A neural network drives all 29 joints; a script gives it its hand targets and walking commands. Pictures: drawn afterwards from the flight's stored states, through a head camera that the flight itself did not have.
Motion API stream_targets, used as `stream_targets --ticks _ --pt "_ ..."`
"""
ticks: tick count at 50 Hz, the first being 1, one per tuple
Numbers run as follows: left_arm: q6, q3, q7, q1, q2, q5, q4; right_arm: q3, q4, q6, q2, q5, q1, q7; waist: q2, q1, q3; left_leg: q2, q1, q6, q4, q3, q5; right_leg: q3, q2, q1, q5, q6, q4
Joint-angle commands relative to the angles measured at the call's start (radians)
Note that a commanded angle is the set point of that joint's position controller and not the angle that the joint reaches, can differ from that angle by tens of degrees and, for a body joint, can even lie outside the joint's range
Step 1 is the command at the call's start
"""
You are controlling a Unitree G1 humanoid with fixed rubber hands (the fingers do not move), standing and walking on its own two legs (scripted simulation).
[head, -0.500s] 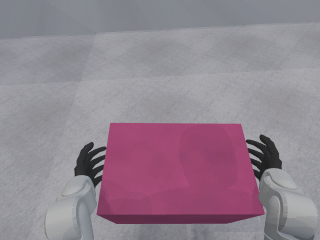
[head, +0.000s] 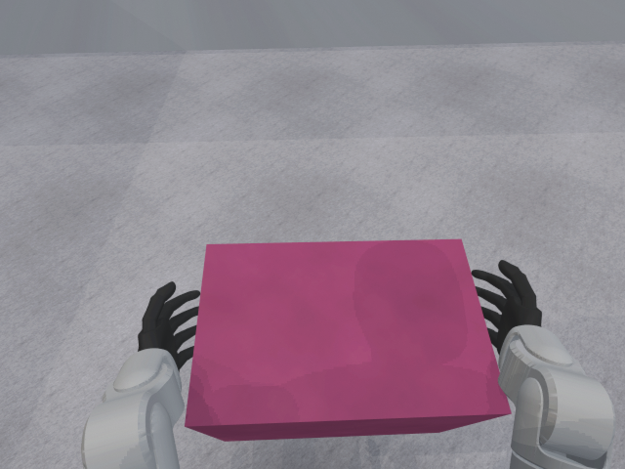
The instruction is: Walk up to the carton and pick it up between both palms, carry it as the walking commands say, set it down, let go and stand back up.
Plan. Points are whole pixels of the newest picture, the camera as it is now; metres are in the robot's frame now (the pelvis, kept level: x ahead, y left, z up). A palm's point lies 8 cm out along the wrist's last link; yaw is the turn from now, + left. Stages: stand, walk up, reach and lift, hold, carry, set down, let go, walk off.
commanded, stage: carry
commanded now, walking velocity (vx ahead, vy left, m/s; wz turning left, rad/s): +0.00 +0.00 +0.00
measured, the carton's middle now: (334, 347) +0.27 -0.01 +0.01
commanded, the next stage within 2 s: none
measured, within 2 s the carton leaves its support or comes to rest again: neither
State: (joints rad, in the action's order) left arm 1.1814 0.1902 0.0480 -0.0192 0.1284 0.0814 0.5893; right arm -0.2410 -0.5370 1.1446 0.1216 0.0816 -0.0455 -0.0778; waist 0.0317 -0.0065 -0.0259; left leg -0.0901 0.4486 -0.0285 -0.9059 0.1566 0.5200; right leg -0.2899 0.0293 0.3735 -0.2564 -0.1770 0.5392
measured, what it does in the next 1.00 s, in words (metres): steps on the spot: left foot, then right foot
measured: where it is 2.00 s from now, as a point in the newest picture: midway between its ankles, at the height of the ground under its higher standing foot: outside the picture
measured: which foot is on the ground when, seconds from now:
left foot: up 0.00-0.12, down 0.14-1.00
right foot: down 0.00-0.18, up 0.20-0.28, down 0.30-1.00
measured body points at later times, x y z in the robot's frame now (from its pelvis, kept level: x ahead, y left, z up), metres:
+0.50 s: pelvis -0.04 -0.06 +0.01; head -0.06 -0.07 +0.46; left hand +0.20 +0.12 +0.10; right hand +0.21 -0.26 +0.10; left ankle -0.05 +0.09 -0.73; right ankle -0.01 -0.12 -0.73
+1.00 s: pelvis -0.07 -0.04 +0.01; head -0.07 -0.03 +0.46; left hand +0.19 +0.16 +0.07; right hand +0.20 -0.22 +0.08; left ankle -0.05 +0.09 -0.73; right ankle -0.01 -0.12 -0.73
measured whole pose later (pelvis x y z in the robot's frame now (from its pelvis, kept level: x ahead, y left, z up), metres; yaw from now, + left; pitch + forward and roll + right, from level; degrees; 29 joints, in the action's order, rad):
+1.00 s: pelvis -0.07 -0.04 +0.01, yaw +1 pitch +2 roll +0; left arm 1.08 0.21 0.02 0.05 0.09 0.10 0.36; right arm -0.24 -0.34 1.05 0.11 0.11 -0.09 -0.05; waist 0.02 0.00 -0.05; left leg -0.06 0.30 -0.01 -0.49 0.14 0.22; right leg -0.18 -0.03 0.36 -0.15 -0.06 0.46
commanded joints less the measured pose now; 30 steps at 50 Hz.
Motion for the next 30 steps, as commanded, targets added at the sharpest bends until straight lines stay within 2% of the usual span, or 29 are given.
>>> stream_targets --ticks 1,4,6,7,8,9,10,11,12,13,14,15,16,17,18,19,20,21,25,30 --pt "-0.012 -0.859 -0.164 0.513 0.700 -0.374 0.144 0.862 -0.059 0.039 0.722 -0.362 -0.363 0.205 0.043 0.023 -0.327 0.000 -0.023 0.022 0.116 -0.026 -0.022 0.390 -0.345 -0.269 0.240 0.050 -0.279" --pt "-0.009 -0.868 -0.162 0.517 0.685 -0.373 0.151 0.851 -0.051 0.041 0.716 -0.353 -0.352 0.199 0.041 0.029 -0.337 0.015 -0.112 0.039 0.263 0.002 -0.041 0.397 -0.339 -0.277 0.209 0.110 -0.328" --pt "-0.006 -0.872 -0.161 0.522 0.674 -0.372 0.158 0.845 -0.050 0.042 0.713 -0.346 -0.348 0.197 0.036 0.026 -0.344 0.020 -0.224 0.050 0.434 0.040 -0.116 0.355 -0.302 -0.282 0.228 0.194 -0.365" --pt "-0.005 -0.874 -0.159 0.528 0.666 -0.369 0.161 0.844 -0.047 0.042 0.713 -0.342 -0.342 0.196 0.020 0.020 -0.353 0.002 -0.324 0.056 0.529 0.049 -0.201 0.313 -0.274 -0.261 0.249 0.252 -0.378" --pt "-0.001 -0.874 -0.162 0.538 0.662 -0.366 0.169 0.838 -0.038 0.037 0.717 -0.337 -0.326 0.194 0.012 0.010 -0.328 -0.056 -0.414 0.086 0.544 0.018 -0.178 0.238 -0.230 -0.146 0.379 0.388 -0.362" --pt "0.004 -0.877 -0.165 0.575 0.670 -0.370 0.183 0.828 -0.034 0.033 0.725 -0.335 -0.306 0.194 -0.042 -0.010 -0.309 -0.154 -0.455 0.146 0.669 -0.052 -0.115 0.132 -0.145 -0.082 0.434 0.495 -0.199" --pt "0.012 -0.888 -0.169 0.592 0.691 -0.388 0.188 0.818 -0.025 0.032 0.748 -0.331 -0.302 0.192 -0.284 -0.002 -0.310 -0.355 -0.340 0.202 0.708 -0.295 -0.155 0.194 -0.141 -0.096 0.186 0.421 0.120" --pt "0.012 -0.908 -0.169 0.615 0.686 -0.407 0.198 0.813 -0.028 0.037 0.746 -0.318 -0.299 0.190 -0.351 0.001 -0.305 -0.422 -0.253 0.215 0.653 -0.344 -0.296 0.299 -0.173 -0.095 -0.102 0.290 0.270" --pt "0.013 -0.900 -0.163 0.581 0.671 -0.398 0.177 0.825 -0.051 0.050 0.714 -0.320 -0.323 0.195 -0.229 0.014 -0.274 -0.344 -0.267 0.166 0.605 -0.203 -0.369 0.303 -0.163 -0.041 -0.161 0.221 0.206" --pt "0.016 -0.893 -0.155 0.541 0.667 -0.392 0.165 0.851 -0.079 0.059 0.711 -0.338 -0.356 0.200 -0.144 0.021 -0.236 -0.257 -0.324 0.098 0.547 -0.095 -0.466 0.237 -0.139 -0.014 -0.120 0.179 0.028" --pt "0.024 -0.891 -0.152 0.531 0.661 -0.388 0.147 0.856 -0.069 0.068 0.703 -0.344 -0.348 0.198 -0.090 0.016 -0.208 -0.201 -0.350 0.058 0.488 -0.050 -0.600 0.175 -0.111 -0.040 0.069 0.179 -0.179" --pt "0.031 -0.887 -0.149 0.527 0.655 -0.380 0.123 0.859 -0.052 0.075 0.693 -0.345 -0.335 0.195 -0.074 0.010 -0.224 -0.171 -0.322 0.032 0.425 -0.047 -0.709 0.181 -0.134 -0.122 0.198 0.184 -0.205" --pt "0.037 -0.872 -0.148 0.488 0.649 -0.373 0.089 0.857 -0.049 0.086 0.679 -0.343 -0.314 0.192 0.009 0.006 -0.247 -0.146 -0.232 0.017 0.384 -0.058 -0.615 0.244 -0.195 -0.219 0.382 0.190 -0.170" --pt "0.040 -0.858 -0.154 0.480 0.650 -0.373 0.057 0.869 -0.068 0.091 0.663 -0.340 -0.327 0.189 0.093 0.001 -0.270 -0.098 -0.178 -0.007 0.390 -0.046 -0.406 0.314 -0.250 -0.256 0.527 0.152 -0.136" --pt "0.043 -0.839 -0.158 0.470 0.650 -0.368 0.047 0.872 -0.073 0.097 0.659 -0.340 -0.345 0.190 0.118 0.003 -0.269 -0.073 -0.182 -0.016 0.364 -0.029 -0.236 0.366 -0.274 -0.225 0.522 0.122 -0.169" --pt "0.044 -0.830 -0.158 0.485 0.646 -0.366 0.051 0.867 -0.056 0.101 0.661 -0.342 -0.361 0.190 0.096 0.006 -0.257 -0.058 -0.166 -0.019 0.344 -0.025 -0.183 0.401 -0.289 -0.207 0.451 0.109 -0.209" --pt "0.043 -0.828 -0.157 0.511 0.643 -0.364 0.066 0.865 -0.039 0.102 0.672 -0.349 -0.370 0.194 0.056 0.007 -0.254 -0.052 -0.160 -0.018 0.354 -0.035 -0.172 0.414 -0.293 -0.202 0.368 0.102 -0.233" --pt "0.039 -0.828 -0.156 0.538 0.648 -0.361 0.083 0.873 -0.033 0.101 0.689 -0.361 -0.381 0.200 0.041 0.007 -0.241 -0.054 -0.156 -0.015 0.364 -0.040 -0.182 0.409 -0.287 -0.191 0.308 0.103 -0.237" --pt "0.031 -0.812 -0.155 0.564 0.660 -0.352 0.090 0.883 -0.034 0.094 0.722 -0.375 -0.416 0.208 0.049 0.008 -0.232 -0.052 -0.159 -0.015 0.387 -0.054 -0.206 0.383 -0.264 -0.166 0.149 0.125 -0.270" --pt "0.025 -0.802 -0.159 0.569 0.659 -0.349 0.079 0.868 -0.028 0.086 0.722 -0.365 -0.417 0.204 0.042 0.011 -0.238 -0.040 -0.160 -0.002 0.400 -0.068 -0.199 0.391 -0.266 -0.153 -0.028 0.122 -0.313"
